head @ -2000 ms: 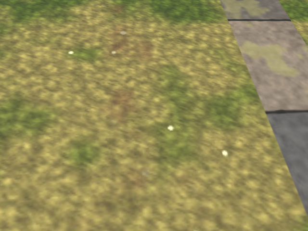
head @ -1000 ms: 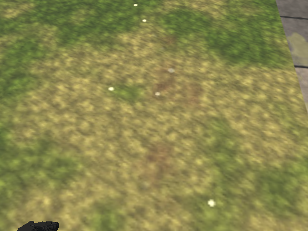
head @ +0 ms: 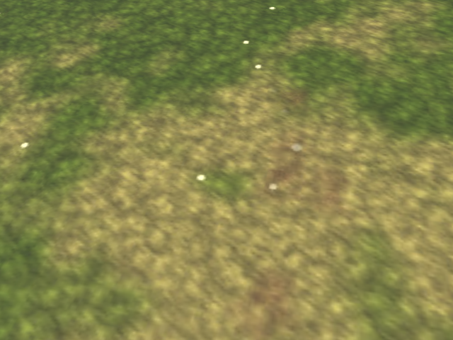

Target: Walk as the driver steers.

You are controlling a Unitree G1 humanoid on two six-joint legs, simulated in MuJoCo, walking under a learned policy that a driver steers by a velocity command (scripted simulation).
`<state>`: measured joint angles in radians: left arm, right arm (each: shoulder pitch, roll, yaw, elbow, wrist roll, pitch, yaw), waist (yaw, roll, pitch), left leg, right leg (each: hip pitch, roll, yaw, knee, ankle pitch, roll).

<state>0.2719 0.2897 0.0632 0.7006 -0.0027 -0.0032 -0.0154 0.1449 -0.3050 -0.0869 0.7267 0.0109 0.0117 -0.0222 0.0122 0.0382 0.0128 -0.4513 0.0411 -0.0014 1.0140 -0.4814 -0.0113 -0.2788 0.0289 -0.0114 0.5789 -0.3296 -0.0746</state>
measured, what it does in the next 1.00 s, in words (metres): walks ahead, turning right: left foot, then right foot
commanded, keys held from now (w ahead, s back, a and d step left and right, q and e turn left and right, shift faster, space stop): w+e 0.42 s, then e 0.06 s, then no key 0.28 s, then w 0.24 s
